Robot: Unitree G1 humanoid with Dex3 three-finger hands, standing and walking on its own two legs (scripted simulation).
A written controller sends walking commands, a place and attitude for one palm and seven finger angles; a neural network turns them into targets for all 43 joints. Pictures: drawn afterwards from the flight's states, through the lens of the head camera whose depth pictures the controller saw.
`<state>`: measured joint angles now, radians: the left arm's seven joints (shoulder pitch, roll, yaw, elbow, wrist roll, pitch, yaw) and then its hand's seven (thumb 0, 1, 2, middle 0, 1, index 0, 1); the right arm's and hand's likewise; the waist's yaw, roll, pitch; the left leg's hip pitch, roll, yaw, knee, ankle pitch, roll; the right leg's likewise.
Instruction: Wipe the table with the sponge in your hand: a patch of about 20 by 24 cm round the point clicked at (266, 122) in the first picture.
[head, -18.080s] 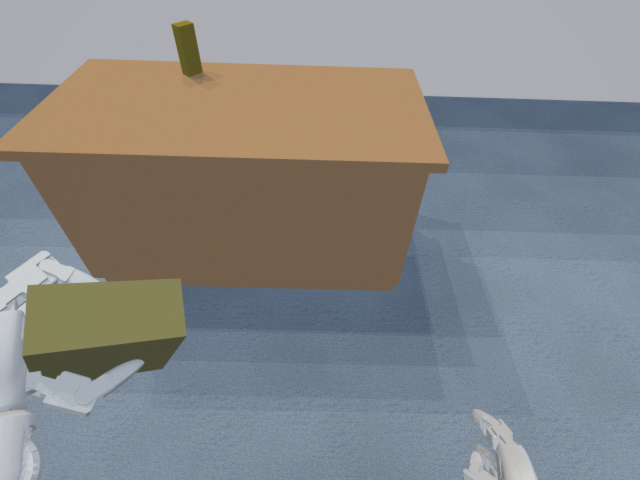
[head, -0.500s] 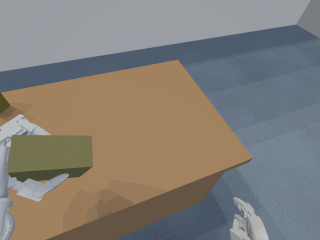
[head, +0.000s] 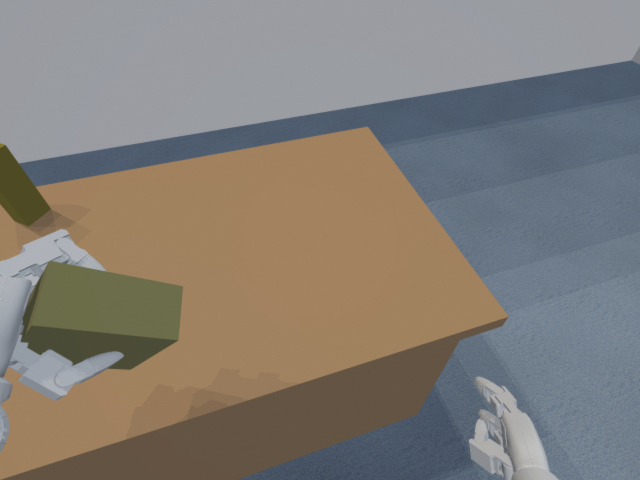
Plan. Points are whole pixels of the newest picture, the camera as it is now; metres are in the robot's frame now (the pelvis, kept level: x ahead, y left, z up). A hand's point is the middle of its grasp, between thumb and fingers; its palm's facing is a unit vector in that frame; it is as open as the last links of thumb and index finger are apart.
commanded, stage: turn the palm down, sponge in hand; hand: left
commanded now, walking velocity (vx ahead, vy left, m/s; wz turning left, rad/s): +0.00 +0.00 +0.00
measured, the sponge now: (116, 326) +0.22 +0.24 +0.13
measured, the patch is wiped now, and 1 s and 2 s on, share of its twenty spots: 0.00 0.00 0.00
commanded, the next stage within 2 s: move the sponge above the wiping area in 1.82 s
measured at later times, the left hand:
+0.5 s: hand (89, 314) +0.22 +0.26 +0.14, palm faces +0.24 -0.46 -0.85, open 9.8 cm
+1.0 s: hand (87, 316) +0.23 +0.28 +0.12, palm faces +0.12 -0.25 -0.96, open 9.8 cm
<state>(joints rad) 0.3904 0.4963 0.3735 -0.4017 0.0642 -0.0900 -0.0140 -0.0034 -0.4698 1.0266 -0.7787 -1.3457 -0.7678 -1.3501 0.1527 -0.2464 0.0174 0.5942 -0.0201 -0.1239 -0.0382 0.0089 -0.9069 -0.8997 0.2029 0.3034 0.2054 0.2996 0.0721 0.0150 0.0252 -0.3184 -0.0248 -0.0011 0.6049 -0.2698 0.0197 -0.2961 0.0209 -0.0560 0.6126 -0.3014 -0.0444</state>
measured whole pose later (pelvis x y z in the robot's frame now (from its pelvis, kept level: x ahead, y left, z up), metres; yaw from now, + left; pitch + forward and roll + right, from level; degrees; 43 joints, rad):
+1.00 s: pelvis +0.01 +0.00 +0.01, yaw -1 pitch -2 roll +0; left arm 0.28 0.53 0.09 -0.30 0.65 0.26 0.03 0.00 -0.47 1.03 -0.78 -1.34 -0.77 -1.35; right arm 0.09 -0.25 0.04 0.59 0.04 0.00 -0.11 0.01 -0.91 -0.90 0.20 0.30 0.20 0.30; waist 0.11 0.10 -0.01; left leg -0.24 -0.02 0.01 0.53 -0.26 0.02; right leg -0.23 0.03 -0.04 0.53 -0.28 -0.05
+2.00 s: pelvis +0.02 +0.01 +0.02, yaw -1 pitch -3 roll +0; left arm 0.14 0.48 -0.04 -0.16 0.90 0.38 0.00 0.00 -0.47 1.03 -0.78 -1.34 -0.77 -1.35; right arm 0.00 -0.26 0.04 0.69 0.04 0.04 -0.05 0.01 -0.91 -0.90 0.20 0.30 0.20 0.30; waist 0.14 0.11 0.02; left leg -0.14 -0.03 0.01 0.40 -0.20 0.03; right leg -0.12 0.02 -0.03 0.40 -0.23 -0.04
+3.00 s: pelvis +0.02 +0.01 +0.02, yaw +0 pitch -1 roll +0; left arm 0.09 0.44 -0.06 0.05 0.94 0.31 0.06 0.00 -0.47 1.03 -0.78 -1.34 -0.77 -1.35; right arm 0.04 -0.26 0.02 0.71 0.04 0.01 -0.07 0.01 -0.91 -0.90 0.20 0.30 0.20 0.30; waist 0.13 0.09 0.00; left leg -0.19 -0.03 0.00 0.42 -0.21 0.03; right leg -0.16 0.02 -0.04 0.42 -0.24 -0.04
